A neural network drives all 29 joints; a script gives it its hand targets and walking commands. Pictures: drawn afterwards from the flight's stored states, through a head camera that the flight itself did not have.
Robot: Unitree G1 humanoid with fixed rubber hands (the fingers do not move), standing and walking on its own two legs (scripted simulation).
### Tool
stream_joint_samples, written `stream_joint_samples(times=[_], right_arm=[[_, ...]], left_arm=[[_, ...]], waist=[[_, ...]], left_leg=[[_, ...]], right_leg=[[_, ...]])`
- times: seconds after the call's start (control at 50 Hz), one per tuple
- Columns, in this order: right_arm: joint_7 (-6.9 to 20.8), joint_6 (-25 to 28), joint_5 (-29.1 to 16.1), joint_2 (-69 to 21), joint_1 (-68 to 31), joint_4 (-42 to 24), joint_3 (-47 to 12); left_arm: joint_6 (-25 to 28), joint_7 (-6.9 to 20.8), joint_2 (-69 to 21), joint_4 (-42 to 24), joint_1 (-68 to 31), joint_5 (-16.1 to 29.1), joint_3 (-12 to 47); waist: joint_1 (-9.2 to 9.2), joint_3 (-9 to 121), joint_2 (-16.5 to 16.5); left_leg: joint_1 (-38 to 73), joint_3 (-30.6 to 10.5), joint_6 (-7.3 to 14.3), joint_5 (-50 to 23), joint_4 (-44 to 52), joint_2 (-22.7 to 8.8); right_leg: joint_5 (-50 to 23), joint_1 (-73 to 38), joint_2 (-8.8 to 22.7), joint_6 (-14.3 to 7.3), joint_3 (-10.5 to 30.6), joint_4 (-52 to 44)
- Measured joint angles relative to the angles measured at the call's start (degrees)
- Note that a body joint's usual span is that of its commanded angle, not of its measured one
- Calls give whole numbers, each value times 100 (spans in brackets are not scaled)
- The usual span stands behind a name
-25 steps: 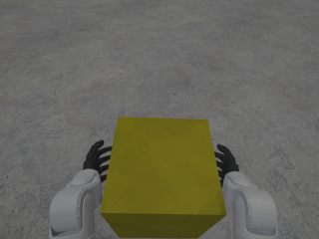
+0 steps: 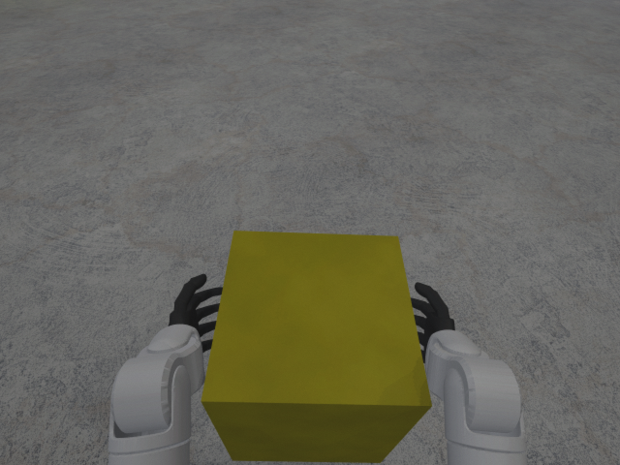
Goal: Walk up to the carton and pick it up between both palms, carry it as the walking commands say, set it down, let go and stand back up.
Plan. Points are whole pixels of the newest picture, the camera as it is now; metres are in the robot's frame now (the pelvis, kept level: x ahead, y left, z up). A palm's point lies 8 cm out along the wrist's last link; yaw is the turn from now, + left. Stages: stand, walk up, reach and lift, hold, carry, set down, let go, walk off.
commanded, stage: carry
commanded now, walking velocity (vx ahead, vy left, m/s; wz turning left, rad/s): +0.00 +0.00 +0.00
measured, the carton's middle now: (311, 353) +0.27 +0.00 +0.02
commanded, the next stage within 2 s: none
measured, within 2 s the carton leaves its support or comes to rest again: neither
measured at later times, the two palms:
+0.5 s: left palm (203, 339) +0.28 +0.14 +0.05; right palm (434, 346) +0.27 -0.16 +0.04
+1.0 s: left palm (205, 336) +0.28 +0.14 +0.05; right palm (435, 342) +0.27 -0.16 +0.04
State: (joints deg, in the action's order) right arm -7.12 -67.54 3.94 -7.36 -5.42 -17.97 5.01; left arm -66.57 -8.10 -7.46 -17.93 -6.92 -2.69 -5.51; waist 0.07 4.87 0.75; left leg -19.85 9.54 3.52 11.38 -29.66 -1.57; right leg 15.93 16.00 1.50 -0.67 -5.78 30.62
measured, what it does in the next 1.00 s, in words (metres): stands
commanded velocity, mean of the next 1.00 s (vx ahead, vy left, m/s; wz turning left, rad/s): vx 0.00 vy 0.00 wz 0.00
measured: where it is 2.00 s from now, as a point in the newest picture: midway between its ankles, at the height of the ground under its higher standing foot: outside the picture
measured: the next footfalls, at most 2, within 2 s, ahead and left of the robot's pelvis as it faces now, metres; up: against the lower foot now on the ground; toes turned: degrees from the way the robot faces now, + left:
none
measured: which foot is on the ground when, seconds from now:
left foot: down 0.00-1.00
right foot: down 0.00-1.00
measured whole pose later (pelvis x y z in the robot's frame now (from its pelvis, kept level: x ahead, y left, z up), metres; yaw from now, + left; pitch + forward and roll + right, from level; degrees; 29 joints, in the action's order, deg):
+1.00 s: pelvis +0.01 -0.01 +0.00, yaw +1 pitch +2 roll +0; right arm -5.6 -49.5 5.4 -7.3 -5.2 -3.5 6.2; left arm -48.6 -5.9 -7.4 -3.5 -6.7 -4.0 -6.3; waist -0.3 4.4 0.6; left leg -20.7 8.8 2.5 12.3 -30.8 -2.0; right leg 17.5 16.7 1.4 -1.4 -6.4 31.9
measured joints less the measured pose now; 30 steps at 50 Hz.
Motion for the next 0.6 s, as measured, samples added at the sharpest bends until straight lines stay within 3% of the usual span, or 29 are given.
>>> stream_joint_samples(times=[0.18, 0.38, 0.6], right_arm=[[111, 874, 108, -14, -212, 943, 192], [134, 1497, 94, -1, -66, 1179, 160], [140, 1734, 105, 8, 76, 1235, 102]], left_arm=[[884, 103, -22, 971, -228, -108, -146], [1497, 166, -5, 1207, -86, -63, -94], [1734, 197, 8, 1264, 57, -75, -38]], waist=[[-6, -106, -19], [-7, -236, -2], [-38, -193, 11]], left_leg=[[-54, -35, -21, -33, -2, -13], [-93, -72, -61, 14, -70, -36], [-101, -81, -86, 85, -131, -38]], right_leg=[[-15, 44, -14, -24, -26, 5], [44, 64, -30, -55, -57, 58], [132, 74, -21, -66, -66, 132]])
